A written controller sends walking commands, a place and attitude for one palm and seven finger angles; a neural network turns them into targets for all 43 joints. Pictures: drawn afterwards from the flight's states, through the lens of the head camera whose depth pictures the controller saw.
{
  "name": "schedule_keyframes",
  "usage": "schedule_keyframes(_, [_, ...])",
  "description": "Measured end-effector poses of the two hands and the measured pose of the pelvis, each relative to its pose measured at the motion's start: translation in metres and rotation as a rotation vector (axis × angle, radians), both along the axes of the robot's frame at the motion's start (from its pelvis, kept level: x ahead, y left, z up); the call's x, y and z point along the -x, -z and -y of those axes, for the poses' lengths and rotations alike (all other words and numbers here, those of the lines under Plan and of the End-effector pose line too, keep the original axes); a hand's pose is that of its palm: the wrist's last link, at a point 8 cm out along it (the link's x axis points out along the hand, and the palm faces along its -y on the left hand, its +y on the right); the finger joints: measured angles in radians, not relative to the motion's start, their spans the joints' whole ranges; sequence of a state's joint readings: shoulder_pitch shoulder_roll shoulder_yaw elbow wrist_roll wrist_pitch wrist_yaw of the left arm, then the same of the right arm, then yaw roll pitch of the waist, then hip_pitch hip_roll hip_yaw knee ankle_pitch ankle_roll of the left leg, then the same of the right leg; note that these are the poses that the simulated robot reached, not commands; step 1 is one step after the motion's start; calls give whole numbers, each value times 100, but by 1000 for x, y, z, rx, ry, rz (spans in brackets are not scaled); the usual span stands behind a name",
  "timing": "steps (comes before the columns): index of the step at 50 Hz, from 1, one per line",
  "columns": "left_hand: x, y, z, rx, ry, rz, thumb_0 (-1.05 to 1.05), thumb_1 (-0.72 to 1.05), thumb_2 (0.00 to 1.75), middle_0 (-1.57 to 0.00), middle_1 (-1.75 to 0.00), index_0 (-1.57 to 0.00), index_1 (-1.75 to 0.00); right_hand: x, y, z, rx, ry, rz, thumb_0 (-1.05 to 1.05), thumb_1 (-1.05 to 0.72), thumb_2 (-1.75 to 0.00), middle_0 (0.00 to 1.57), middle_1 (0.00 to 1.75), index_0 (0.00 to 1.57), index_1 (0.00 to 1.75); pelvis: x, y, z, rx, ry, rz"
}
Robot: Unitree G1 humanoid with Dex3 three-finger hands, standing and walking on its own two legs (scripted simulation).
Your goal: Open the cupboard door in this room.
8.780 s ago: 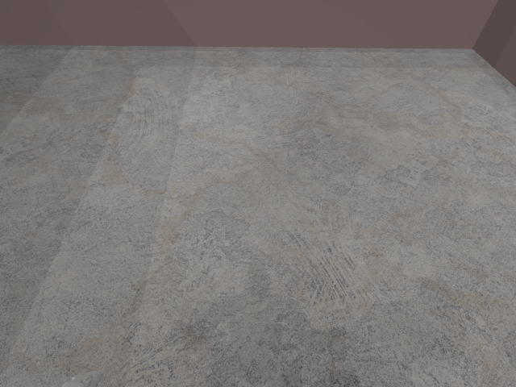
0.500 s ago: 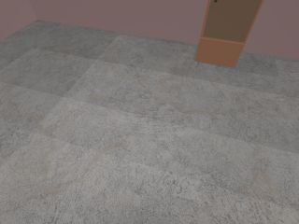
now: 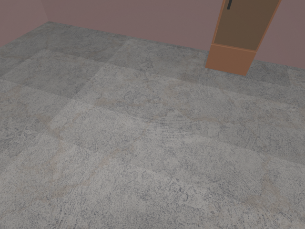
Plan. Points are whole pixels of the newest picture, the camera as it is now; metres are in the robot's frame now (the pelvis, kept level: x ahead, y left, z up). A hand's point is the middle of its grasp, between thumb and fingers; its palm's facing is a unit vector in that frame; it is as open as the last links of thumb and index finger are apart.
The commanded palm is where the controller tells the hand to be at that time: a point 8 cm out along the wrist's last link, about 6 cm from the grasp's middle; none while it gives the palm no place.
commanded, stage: stand and wait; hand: left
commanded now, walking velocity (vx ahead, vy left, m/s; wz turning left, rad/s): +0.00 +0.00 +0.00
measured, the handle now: out of the picture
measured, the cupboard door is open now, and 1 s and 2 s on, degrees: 0 0 0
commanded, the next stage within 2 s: turn or walk to find it in 0.04 s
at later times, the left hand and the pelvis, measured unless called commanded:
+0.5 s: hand out of the picture +0.02 +0.15 -0.19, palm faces +0.08 -0.98 -0.16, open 7.3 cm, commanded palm none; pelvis +0.05 -0.01 -0.01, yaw +1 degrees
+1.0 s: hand (130, 174) +0.33 +0.11 -0.17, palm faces -0.07 -0.97 -0.23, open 7.3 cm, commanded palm none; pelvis +0.18 -0.07 -0.03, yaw -2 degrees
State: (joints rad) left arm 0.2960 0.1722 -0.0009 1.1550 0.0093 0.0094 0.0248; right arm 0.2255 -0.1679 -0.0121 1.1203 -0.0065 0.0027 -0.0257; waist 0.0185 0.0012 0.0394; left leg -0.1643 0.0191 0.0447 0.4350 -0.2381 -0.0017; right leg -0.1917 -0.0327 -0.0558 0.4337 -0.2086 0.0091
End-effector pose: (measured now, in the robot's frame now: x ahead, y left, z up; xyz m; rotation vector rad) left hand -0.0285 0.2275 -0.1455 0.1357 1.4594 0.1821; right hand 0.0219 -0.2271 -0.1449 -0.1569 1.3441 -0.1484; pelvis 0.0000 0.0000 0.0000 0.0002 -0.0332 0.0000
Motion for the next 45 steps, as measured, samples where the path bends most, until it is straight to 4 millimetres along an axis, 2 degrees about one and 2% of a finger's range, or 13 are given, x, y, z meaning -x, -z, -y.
schedule_keyframes(8, [-11,2,10,29,28,12,1,91,89,-20,-30,-20,-30,32,2,-1,-9,48,-54,0,-91,-89,20,30,20,30,0,1,2,0,31,-9])
schedule_keyframes(13, [-27,4,15,24,43,35,1,91,89,-20,-30,-20,-30,49,6,1,-18,84,-102,0,-91,-89,20,30,20,30,-10,4,8,-8,29,-16])
schedule_keyframes(17, [-40,3,22,20,22,58,1,91,89,-20,-30,-20,-30,53,7,0,-31,70,-156,0,-91,-90,20,30,20,30,-22,4,12,-4,0,-22])
schedule_keyframes(22, [-46,5,25,23,-13,59,1,92,89,-20,-30,-20,-30,40,6,-3,-33,42,-173,0,-91,-90,20,30,20,30,-35,5,12,4,-19,-28])
schedule_keyframes(28, [-46,17,20,61,-30,-6,1,91,89,-20,-30,-20,-30,2,8,-7,-8,59,-103,0,-91,-90,20,30,20,30,-58,12,2,21,13,-27])
schedule_keyframes(31, [-55,21,14,72,12,-60,1,91,89,-20,-30,-20,-30,-14,8,-11,7,99,-43,0,-91,-89,20,30,20,30,-72,15,-1,10,56,-29])
schedule_keyframes(33, [-75,19,11,66,53,-71,1,91,89,-20,-30,-20,-30,-15,7,-13,7,129,-32,0,-91,-89,20,30,20,30,-82,13,0,11,71,-26])
schedule_keyframes(36, [-124,14,8,49,97,-16,1,91,89,-20,-30,-20,-30,-5,4,-17,-11,163,-86,0,-91,-89,20,30,20,30,-97,10,5,13,81,-25])
schedule_keyframes(41, [-235,4,22,21,176,155,1,91,89,-20,-30,-20,-30,17,2,-16,-54,213,-252,0,-91,-89,20,30,20,30,-129,11,23,6,98,-31])
schedule_keyframes(45, [-320,4,48,-11,227,318,1,91,89,-20,-30,-20,-30,17,12,1,-90,238,-374,0,-91,-89,20,30,20,30,-162,26,49,-11,79,-21])
